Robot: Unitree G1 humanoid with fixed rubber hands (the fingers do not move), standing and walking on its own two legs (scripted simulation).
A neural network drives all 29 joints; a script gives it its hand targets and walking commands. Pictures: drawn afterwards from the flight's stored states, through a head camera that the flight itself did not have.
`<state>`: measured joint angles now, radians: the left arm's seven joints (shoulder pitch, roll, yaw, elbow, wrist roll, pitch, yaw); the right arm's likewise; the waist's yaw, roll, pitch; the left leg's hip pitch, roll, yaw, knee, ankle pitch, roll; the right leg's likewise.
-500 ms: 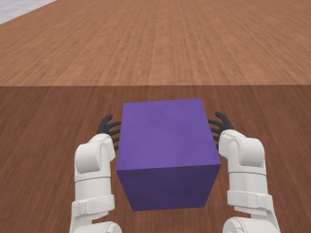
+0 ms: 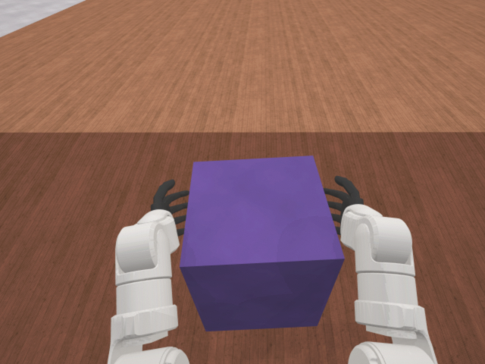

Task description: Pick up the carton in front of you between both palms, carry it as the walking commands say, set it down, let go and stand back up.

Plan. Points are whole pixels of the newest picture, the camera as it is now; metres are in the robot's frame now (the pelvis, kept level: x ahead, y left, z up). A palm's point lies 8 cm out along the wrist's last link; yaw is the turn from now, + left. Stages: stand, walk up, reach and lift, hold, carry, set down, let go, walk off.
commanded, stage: carry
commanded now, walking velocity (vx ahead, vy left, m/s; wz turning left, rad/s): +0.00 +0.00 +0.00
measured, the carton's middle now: (257, 246) +0.33 +0.00 +0.04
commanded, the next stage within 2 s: none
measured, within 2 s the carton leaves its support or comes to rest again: neither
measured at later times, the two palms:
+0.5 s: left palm (169, 219) +0.33 +0.14 +0.12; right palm (353, 212) +0.33 -0.16 +0.12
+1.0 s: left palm (166, 195) +0.37 +0.15 +0.14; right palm (344, 187) +0.37 -0.15 +0.14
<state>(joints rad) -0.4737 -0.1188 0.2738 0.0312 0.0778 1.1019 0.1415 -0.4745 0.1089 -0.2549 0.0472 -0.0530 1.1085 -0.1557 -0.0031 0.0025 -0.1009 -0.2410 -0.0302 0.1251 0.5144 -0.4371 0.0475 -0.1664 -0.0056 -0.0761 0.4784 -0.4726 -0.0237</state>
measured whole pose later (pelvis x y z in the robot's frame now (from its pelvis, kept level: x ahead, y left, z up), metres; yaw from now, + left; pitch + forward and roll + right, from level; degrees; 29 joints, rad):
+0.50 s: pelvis +0.01 -0.01 +0.00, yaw +0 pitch +0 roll +0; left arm -0.47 -0.12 0.27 0.01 0.08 1.10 0.14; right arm -0.49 0.11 -0.26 0.04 -0.06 1.11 -0.15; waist -0.01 0.00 -0.08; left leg -0.23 -0.02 0.12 0.52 -0.45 0.03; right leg -0.15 0.01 -0.08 0.47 -0.48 -0.03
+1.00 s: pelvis +0.05 +0.00 -0.01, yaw -1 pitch +1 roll +1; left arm -0.50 -0.10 0.25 -0.04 0.04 1.15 0.18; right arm -0.52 0.09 -0.26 0.01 -0.02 1.14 -0.17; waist 0.00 -0.04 -0.12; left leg -0.19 -0.03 0.14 0.57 -0.55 0.04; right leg -0.14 -0.01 -0.05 0.56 -0.57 -0.03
